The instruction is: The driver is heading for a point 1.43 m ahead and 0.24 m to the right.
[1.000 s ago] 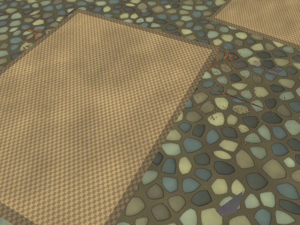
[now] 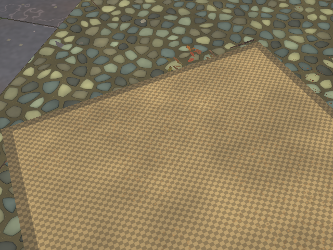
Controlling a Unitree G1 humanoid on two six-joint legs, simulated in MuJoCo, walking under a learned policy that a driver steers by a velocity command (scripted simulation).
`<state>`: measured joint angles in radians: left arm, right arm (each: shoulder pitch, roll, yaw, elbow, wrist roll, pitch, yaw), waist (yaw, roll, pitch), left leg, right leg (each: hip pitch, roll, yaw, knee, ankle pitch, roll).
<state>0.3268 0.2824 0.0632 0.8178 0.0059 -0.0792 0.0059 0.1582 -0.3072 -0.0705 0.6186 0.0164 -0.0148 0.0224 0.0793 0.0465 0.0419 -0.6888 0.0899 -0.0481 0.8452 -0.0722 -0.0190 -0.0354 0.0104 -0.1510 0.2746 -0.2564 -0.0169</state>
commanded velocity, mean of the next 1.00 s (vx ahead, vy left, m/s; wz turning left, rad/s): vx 0.09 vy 0.00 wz -0.11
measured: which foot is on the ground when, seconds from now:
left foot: up 0.00-0.12, down 0.14-0.62, up 0.64-1.00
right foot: down 0.00-0.14, up 0.16-0.58, down 0.60-1.00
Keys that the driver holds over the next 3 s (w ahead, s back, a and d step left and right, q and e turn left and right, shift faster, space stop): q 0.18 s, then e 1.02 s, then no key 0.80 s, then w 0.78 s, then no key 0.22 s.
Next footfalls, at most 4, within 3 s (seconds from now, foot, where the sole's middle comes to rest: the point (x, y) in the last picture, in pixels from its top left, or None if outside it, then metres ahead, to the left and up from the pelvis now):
0.14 left None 0.25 0.13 -0.78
0.60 right None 0.20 -0.10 -0.78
1.02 left None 0.26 0.13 -0.78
1.42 right None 0.16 -0.12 -0.78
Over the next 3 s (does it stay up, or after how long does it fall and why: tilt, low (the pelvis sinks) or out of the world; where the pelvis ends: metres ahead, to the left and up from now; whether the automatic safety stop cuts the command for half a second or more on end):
stays up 0.53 -0.12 0.00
